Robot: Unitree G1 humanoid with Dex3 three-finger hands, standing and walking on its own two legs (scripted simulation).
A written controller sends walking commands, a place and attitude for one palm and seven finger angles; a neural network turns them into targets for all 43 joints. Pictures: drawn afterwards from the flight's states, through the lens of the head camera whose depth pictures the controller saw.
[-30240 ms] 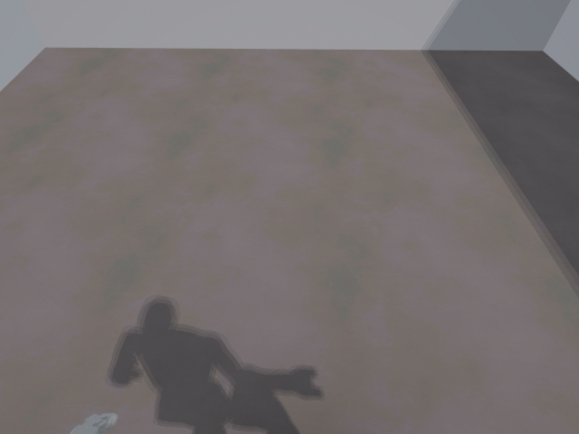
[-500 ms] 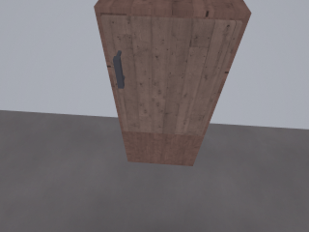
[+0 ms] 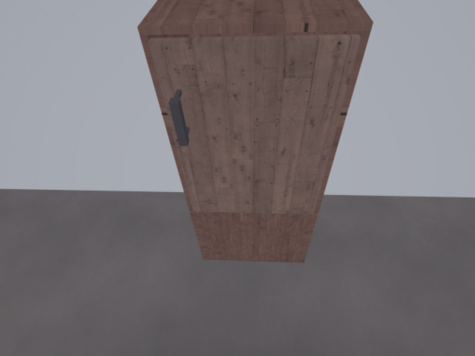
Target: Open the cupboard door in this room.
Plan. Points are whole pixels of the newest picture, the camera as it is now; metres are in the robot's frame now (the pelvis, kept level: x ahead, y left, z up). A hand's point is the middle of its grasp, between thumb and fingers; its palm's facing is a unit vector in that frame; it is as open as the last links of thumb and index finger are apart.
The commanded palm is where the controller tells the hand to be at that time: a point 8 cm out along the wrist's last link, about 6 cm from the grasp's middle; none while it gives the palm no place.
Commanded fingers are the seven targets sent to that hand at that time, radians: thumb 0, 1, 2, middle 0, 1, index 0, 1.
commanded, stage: look again from close up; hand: left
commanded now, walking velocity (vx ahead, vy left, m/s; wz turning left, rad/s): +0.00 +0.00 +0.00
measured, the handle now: (181, 118) +0.61 +0.17 +0.07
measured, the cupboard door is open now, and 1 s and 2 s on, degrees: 0 0 0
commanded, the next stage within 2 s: shuffle to correct the standing spot in 0.10 s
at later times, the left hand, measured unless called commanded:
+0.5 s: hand out of the picture +0.02 +0.16 -0.18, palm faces +0.04 -0.98 -0.18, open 7.4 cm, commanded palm none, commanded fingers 0.00 0.90 0.90 -0.20 -0.30 -0.20 -0.30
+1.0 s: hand out of the picture +0.10 +0.17 -0.17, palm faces +0.04 -0.96 -0.27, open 7.4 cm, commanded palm none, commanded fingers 0.00 0.90 0.90 -0.20 -0.30 -0.20 -0.30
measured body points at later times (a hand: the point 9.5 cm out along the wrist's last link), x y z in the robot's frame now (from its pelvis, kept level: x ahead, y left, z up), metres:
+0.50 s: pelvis +0.04 -0.01 -0.01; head +0.05 -0.01 +0.44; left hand +0.02 +0.22 -0.17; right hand +0.03 -0.24 -0.17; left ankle -0.02 +0.12 -0.74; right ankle +0.00 -0.12 -0.74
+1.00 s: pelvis +0.06 -0.02 -0.01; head +0.10 -0.03 +0.44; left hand +0.10 +0.22 -0.15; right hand +0.12 -0.25 -0.17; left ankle +0.03 +0.11 -0.73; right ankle +0.03 -0.12 -0.74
